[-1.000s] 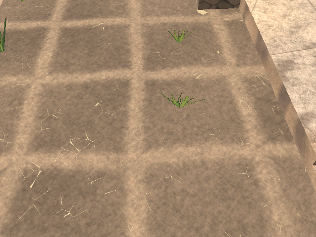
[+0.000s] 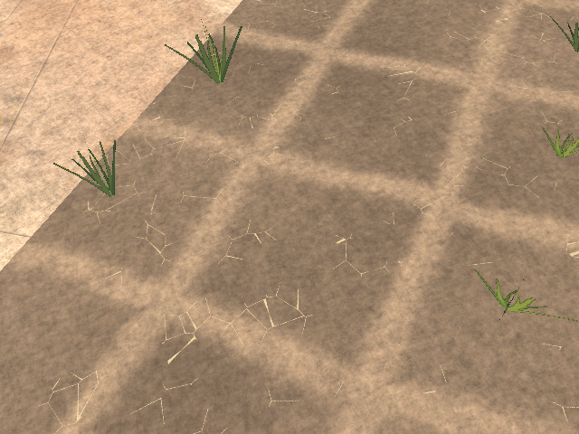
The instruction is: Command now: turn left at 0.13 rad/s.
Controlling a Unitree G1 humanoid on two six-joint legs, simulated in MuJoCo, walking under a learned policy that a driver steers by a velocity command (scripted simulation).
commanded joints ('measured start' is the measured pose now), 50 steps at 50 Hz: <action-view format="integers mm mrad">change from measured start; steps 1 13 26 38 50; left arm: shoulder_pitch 12 50 10 420 342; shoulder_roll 154 122 65 186 47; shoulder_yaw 36 34 25 86 26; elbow -25 100 193 296 296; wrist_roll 4 -3 17 4 -1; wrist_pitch -9 7 8 -60 -99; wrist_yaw -4 -19 -28 -31 -24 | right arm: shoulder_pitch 50 9 152 48 -194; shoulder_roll -41 -48 -103 -27 42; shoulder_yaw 3 42 10 7 23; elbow -5 119 230 153 84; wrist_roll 2 -1 0 -28 -19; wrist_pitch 5 -71 -61 -132 -109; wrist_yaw -5 -25 -23 11 45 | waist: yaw -1 25 -43 112 30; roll -207 45 92 -276 -121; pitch -100 -5 93 6 71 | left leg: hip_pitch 51 68 102 -395 -410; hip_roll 22 178 283 51 145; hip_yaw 74 -67 -257 114 222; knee -161 -619 -740 153 -9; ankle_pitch -10 227 -385 -65 356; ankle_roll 0 96 239 143 68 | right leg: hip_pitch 97 120 -159 363 252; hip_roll -205 -82 24 -412 -196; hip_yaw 206 104 -28 650 79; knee -114 -55 188 -313 -279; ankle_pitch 236 54 -301 -600 398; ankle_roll -141 3 -4 -158 -112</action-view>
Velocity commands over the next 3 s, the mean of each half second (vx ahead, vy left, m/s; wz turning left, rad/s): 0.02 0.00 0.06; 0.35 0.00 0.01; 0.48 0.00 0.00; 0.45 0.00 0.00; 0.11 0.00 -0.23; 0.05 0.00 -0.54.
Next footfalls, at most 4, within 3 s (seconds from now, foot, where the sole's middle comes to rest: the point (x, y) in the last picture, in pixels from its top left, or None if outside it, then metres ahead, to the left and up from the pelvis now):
0.14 left None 0.01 0.12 -0.78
1.22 left None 0.45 0.04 -0.78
1.76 right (373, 314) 0.77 -0.12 -0.78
2.24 left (307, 267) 0.92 0.05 -0.78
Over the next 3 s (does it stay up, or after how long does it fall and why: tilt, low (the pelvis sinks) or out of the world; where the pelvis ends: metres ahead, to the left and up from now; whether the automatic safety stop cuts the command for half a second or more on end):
stays up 0.78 -0.06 0.00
